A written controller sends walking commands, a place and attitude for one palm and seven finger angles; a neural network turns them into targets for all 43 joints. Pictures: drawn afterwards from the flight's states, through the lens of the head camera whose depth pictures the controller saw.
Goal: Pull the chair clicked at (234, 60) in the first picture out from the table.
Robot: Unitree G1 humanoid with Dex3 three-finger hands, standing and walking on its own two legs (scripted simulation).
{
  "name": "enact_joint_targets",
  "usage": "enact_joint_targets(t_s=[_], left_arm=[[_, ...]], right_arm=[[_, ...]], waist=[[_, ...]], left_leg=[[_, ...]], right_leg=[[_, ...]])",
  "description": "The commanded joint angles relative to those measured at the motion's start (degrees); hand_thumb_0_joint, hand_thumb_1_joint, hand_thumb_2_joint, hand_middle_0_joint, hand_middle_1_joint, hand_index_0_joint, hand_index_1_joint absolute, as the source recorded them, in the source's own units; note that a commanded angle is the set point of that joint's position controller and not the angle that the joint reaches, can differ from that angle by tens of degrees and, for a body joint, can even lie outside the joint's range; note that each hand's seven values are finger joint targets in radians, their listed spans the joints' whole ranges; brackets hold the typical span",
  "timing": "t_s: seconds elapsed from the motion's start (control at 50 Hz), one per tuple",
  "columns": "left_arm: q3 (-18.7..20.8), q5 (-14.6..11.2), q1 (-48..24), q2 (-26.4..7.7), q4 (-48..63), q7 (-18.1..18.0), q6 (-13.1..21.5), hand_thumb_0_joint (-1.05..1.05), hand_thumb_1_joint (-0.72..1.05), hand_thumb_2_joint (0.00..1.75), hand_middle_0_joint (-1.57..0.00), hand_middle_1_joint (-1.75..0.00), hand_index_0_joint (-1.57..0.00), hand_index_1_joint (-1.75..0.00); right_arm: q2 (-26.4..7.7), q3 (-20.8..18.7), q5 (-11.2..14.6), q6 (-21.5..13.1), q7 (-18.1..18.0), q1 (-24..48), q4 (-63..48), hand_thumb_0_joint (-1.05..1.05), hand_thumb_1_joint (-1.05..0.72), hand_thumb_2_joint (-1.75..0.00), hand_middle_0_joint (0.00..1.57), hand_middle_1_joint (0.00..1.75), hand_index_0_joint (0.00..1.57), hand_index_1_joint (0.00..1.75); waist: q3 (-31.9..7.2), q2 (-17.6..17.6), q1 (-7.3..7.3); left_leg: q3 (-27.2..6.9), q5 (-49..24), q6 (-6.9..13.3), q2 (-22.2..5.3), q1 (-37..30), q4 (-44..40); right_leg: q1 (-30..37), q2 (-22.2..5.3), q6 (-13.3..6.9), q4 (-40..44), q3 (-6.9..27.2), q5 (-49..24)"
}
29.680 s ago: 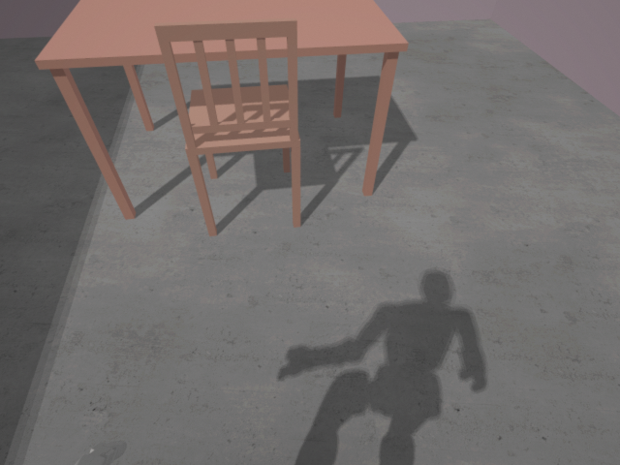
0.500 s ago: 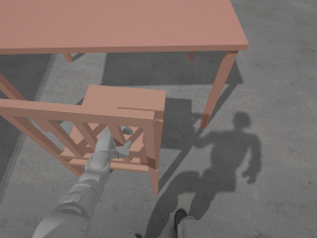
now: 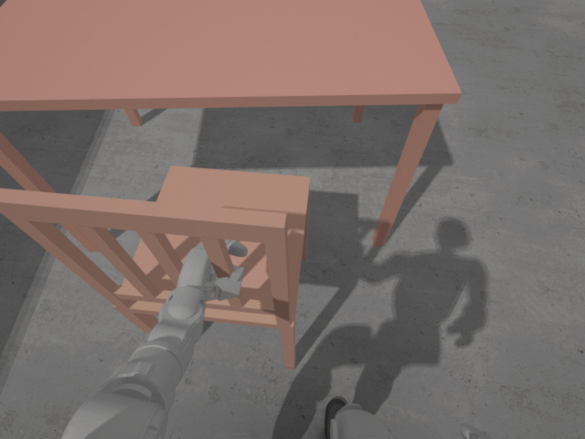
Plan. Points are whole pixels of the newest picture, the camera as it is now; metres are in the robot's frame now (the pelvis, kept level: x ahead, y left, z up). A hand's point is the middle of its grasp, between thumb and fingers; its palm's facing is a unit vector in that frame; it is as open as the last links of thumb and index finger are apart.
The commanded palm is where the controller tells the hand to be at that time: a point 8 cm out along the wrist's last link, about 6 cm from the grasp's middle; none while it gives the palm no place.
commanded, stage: step backward, pulling the chair out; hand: left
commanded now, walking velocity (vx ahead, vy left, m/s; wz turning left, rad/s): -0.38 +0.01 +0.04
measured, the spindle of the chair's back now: (174, 268) +0.38 +0.21 -0.08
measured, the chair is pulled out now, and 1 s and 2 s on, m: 0.26 0.27 0.29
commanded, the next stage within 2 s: stop walking, hand still on the chair in 0.96 s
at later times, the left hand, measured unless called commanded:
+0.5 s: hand (234, 280) +0.35 +0.10 -0.06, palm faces -0.06 -0.98 -0.18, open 5.8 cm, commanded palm +0.36 +0.16 -0.05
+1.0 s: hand (233, 281) +0.35 +0.10 -0.06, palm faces -0.05 -0.98 -0.17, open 5.8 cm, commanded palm +0.34 +0.16 -0.05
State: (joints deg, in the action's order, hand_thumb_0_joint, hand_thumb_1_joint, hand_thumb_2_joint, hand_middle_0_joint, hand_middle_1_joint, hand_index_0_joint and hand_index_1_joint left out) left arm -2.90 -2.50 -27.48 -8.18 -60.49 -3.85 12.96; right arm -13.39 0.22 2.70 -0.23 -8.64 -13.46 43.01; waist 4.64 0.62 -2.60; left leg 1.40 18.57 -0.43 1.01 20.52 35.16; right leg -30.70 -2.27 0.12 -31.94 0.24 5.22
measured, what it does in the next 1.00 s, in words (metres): stands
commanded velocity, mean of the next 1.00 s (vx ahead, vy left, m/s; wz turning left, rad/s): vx -0.38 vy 0.00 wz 0.02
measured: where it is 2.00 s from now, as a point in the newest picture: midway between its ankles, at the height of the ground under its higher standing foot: outside the picture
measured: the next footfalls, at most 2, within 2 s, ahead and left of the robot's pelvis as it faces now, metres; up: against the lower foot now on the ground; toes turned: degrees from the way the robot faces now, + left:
none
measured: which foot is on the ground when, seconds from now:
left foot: down 0.00-1.00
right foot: down 0.00-1.00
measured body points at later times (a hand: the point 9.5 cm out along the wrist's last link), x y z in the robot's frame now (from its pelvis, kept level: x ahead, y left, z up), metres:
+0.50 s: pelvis +0.00 -0.01 +0.00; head +0.06 -0.02 +0.44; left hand +0.35 +0.16 -0.04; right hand +0.07 -0.26 -0.14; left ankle -0.01 +0.13 -0.72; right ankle +0.12 -0.12 -0.72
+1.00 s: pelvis -0.02 +0.00 +0.00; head +0.06 -0.02 +0.44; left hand +0.34 +0.16 -0.04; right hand +0.07 -0.26 -0.14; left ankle -0.03 +0.12 -0.72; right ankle +0.09 -0.12 -0.72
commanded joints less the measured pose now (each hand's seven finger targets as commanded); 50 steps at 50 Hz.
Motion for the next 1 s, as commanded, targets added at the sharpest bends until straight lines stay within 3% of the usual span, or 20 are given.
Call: enact_joint_targets(t_s=[0.0, 0.06, 0.12, 0.18, 0.22, 0.26, 0.32, 0.4, 0.5, 0.54, 0.58, 0.62, 0.64, 0.68, 0.72, 0.76, 0.8, 0.84, 0.92, 0.98], left_arm=[[2.9, 0.7, -20.3, -10.8, 11.6, -2.0, 3.6, 0.0, 0.9, 0.9, -0.5, -1.45, -0.5, -1.45], [3.1, 1.0, -19.6, -11.0, 10.1, -2.0, 3.8, 0.0, 0.9, 0.9, -0.5, -1.45, -0.5, -1.45], [3.4, 1.1, -19.3, -11.6, 8.7, -2.1, 3.3, 0.0, 0.9, 0.9, -0.5, -1.45, -0.5, -1.45], [2.6, 1.4, -20.7, -10.2, 9.7, -2.1, 3.6, 0.0, 0.9, 0.9, -0.5, -1.45, -0.5, -1.45], [2.3, 1.2, -21.0, -9.5, 10.6, -2.3, 3.5, 0.0, 0.9, 0.9, -0.5, -1.45, -0.5, -1.45], [1.9, 1.2, -22.8, -8.5, 12.9, -2.2, 3.4, 0.0, 0.9, 0.9, -0.5, -1.45, -0.5, -1.45], [2.2, 0.9, -22.8, -9.0, 13.6, -2.1, 2.7, 0.0, 0.9, 0.9, -0.5, -1.45, -0.5, -1.45], [2.9, 0.5, -21.3, -10.1, 12.1, -2.1, 2.4, 0.0, 0.9, 0.9, -0.5, -1.45, -0.5, -1.45], [4.0, 0.6, -19.1, -12.3, 8.7, -2.2, 2.3, 0.0, 0.9, 0.9, -0.5, -1.45, -0.5, -1.45], [3.9, 1.1, -20.0, -11.6, 8.4, -2.1, 2.0, 0.0, 0.9, 0.9, -0.5, -1.45, -0.5, -1.45], [3.9, 1.4, -21.1, -10.9, 8.9, -2.1, 1.9, 0.0, 0.9, 0.9, -0.5, -1.45, -0.5, -1.45], [3.4, 1.4, -21.0, -10.3, 9.8, -2.2, 1.6, 0.0, 0.9, 0.9, -0.5, -1.45, -0.5, -1.45], [2.8, 1.5, -22.5, -9.3, 11.4, -2.1, 1.6, 0.0, 0.9, 0.9, -0.5, -1.45, -0.5, -1.45], [0.5, 0.8, -23.9, -6.6, 14.6, -1.5, 1.4, 0.0, 0.9, 0.9, -0.5, -1.45, -0.5, -1.45], [1.6, 1.1, -23.9, -7.1, 14.9, -1.7, 0.8, 0.0, 0.9, 0.9, -0.5, -1.45, -0.5, -1.45], [1.9, 0.8, -23.7, -6.8, 14.3, -1.7, 0.6, 0.0, 0.9, 0.9, -0.5, -1.45, -0.5, -1.45], [2.4, 0.9, -24.2, -7.8, 14.2, -1.8, 0.9, 0.0, 0.9, 0.9, -0.5, -1.45, -0.5, -1.45], [3.0, 0.7, -22.7, -8.8, 12.5, -1.8, 1.0, 0.0, 0.9, 0.9, -0.5, -1.45, -0.5, -1.45], [4.3, 0.6, -19.9, -11.3, 8.9, -1.7, 1.1, 0.0, 0.9, 0.9, -0.5, -1.45, -0.5, -1.45], [4.2, 0.8, -20.9, -11.2, 9.1, -1.7, 0.8, 0.0, 0.9, 0.9, -0.5, -1.45, -0.5, -1.45]], right_arm=[[-8.1, -2.7, 0.0, -1.5, -0.7, -2.6, -4.7, 0.0, -0.9, -0.9, 0.2, 0.3, 0.2, 0.3], [-7.8, -2.8, 0.0, -1.8, -0.2, -4.0, -4.0, 0.0, -0.9, -0.9, 0.2, 0.3, 0.2, 0.3], [-8.2, -2.5, 0.2, -2.0, 0.0, -4.2, -3.2, 0.0, -0.9, -0.9, 0.2, 0.3, 0.2, 0.3], [-8.6, -2.2, 0.1, -2.0, -0.1, -3.0, -3.8, 0.0, -0.9, -0.9, 0.2, 0.3, 0.2, 0.3], [-9.1, -1.9, 0.1, -1.9, -0.4, -1.6, -4.8, 0.0, -0.9, -0.9, 0.2, 0.3, 0.2, 0.3], [-7.9, -1.7, -0.4, -1.7, -0.5, -0.2, -5.8, 0.0, -0.9, -0.9, 0.2, 0.3, 0.2, 0.3], [-8.0, -2.2, -0.6, -1.4, -0.4, -1.0, -5.8, 0.0, -0.9, -0.9, 0.2, 0.3, 0.2, 0.3], [-8.4, -2.6, -0.2, -1.3, -0.4, -1.9, -5.3, 0.0, -0.9, -0.9, 0.2, 0.3, 0.2, 0.3], [-8.4, -3.0, 0.1, -1.9, 0.3, -5.3, -2.6, 0.0, -0.9, -0.9, 0.2, 0.3, 0.2, 0.3], [-8.2, -2.4, 0.0, -2.0, 0.7, -4.1, -2.6, 0.0, -0.9, -0.9, 0.2, 0.3, 0.2, 0.3], [-8.1, -1.6, -0.1, -1.9, 0.7, -3.6, -2.2, 0.0, -0.9, -0.9, 0.2, 0.3, 0.2, 0.3], [-9.9, -1.9, -0.3, -1.6, 0.1, -3.0, -2.7, 0.0, -0.9, -0.9, 0.2, 0.3, 0.2, 0.3], [-10.0, -2.1, -0.4, -1.2, -0.1, -2.2, -3.9, 0.0, -0.9, -0.9, 0.2, 0.3, 0.2, 0.3], [-8.4, -2.1, -0.6, -0.7, 0.4, -0.2, -6.3, 0.0, -0.9, -0.9, 0.2, 0.3, 0.2, 0.3], [-8.2, -1.9, -1.3, -0.4, 0.3, 0.1, -6.7, 0.0, -0.9, -0.9, 0.2, 0.3, 0.2, 0.3], [-7.9, -2.2, -1.4, -0.3, 0.6, -0.5, -6.4, 0.0, -0.9, -0.9, 0.2, 0.3, 0.2, 0.3], [-8.3, -2.7, -1.3, -0.5, 0.7, -1.8, -5.8, 0.0, -0.9, -0.9, 0.2, 0.3, 0.2, 0.3], [-8.5, -3.1, -0.8, -0.3, 0.6, -2.7, -5.0, 0.0, -0.9, -0.9, 0.2, 0.3, 0.2, 0.3], [-8.4, -3.1, -0.4, -0.9, 0.7, -3.9, -3.0, 0.0, -0.9, -0.9, 0.2, 0.3, 0.2, 0.3], [-8.3, -2.3, -0.2, -1.1, 0.8, -2.4, -3.3, 0.0, -0.9, -0.9, 0.2, 0.3, 0.2, 0.3]], waist=[[-21.9, 1.5, 0.97], [-22.1, 5.8, 0.6], [-23.3, 7.5, 0.47], [-24.2, 2.7, 0.25], [-23.2, -5.6, 0.91], [-22.6, -8.0, 1.43], [-22.5, -5.7, 1.12], [-19.5, -0.9, 1.29], [-22.3, 10.7, 0.69], [-23.5, 9.6, 0.93], [-25.2, 8.6, 0.0], [-25.3, 0.2, -0.06], [-25.3, -4.1, 0.29], [-24.7, -8.4, 1.26], [-20.6, -11.9, 1.47], [-20.2, -8.2, 1.47], [-21.4, -2.9, 0.59], [-23.6, 0.8, 0.15], [-25.2, 5.9, 0.3], [-25.2, 7.2, 0.64]], left_leg=[[-4.2, -6.2, 0.2, -6.0, 0.8, -4.0], [-2.8, 2.5, -0.1, -1.9, -2.7, 0.2], [-2.6, 3.7, -0.1, -1.1, -5.2, 0.8], [-4.6, -3.7, 0.7, -4.1, -6.0, -5.7], [-7.4, -10.7, 1.9, -8.8, -2.6, -11.7], [-8.4, -17.8, 2.2, -11.4, 0.0, -11.5], [-7.1, -21.9, 1.3, -11.2, 0.0, -8.3], [-5.6, -6.7, 0.6, -8.1, 4.4, -5.1], [-2.2, 8.9, -0.7, 0.4, -3.6, 7.1], [-3.2, 10.1, -0.6, 0.2, -3.7, 9.0], [-4.0, 6.1, -0.4, -1.1, -5.0, 1.6], [-8.1, -10.4, 1.0, -5.7, -5.2, -10.0], [-10.1, -19.9, 1.6, -8.6, -4.5, -10.3], [-9.1, -19.1, 2.4, -12.0, -1.4, -11.6], [-10.4, -22.0, 2.9, -13.4, 1.1, -12.5], [-10.1, -28.3, 2.7, -13.9, -0.3, -8.8], [-8.8, -32.3, 1.0, -12.1, -3.0, -3.8], [-5.9, -20.2, -1.1, -8.2, -1.8, 0.0], [-3.5, 4.4, -1.6, -1.8, -4.6, 5.8], [-3.8, 7.7, -0.9, -1.5, -4.4, 3.8]], right_leg=[[16.7, -6.6, -2.1, 3.3, 5.9, -1.0], [13.0, -10.3, -3.1, 12.3, 9.9, 7.0], [13.1, -11.8, -3.4, 15.2, 9.0, 8.7], [13.9, -8.0, -1.1, 11.1, 4.5, 6.7], [16.4, -2.9, 0.6, 2.6, 0.4, 4.6], [18.1, -2.0, 0.2, -3.5, -0.1, 0.7], [19.5, -3.2, -0.7, -3.7, 1.2, -6.5], [17.9, -6.2, -2.6, -0.9, 5.0, -1.1], [12.8, -14.8, -5.5, 16.9, 13.1, 8.9], [15.1, -16.0, -5.8, 16.8, 11.6, 5.9], [18.3, -14.2, -4.3, 13.0, 6.9, -1.8], [19.3, -7.4, -1.1, 5.3, 1.5, -5.6], [19.5, -3.9, 0.2, 0.5, -0.4, -8.7], [20.9, -2.8, 0.2, -4.0, -0.4, -0.2], [19.3, -2.0, -0.5, -7.9, -0.6, 2.1], [19.3, -2.6, -1.3, -7.4, 0.3, -1.6], [20.2, -4.0, -2.2, -3.8, 1.4, -15.6], [21.0, -8.4, -3.7, -1.2, 4.9, -21.0], [18.5, -14.8, -5.8, 10.4, 10.0, -12.8], [19.2, -15.0, -4.6, 12.7, 7.7, -4.8]])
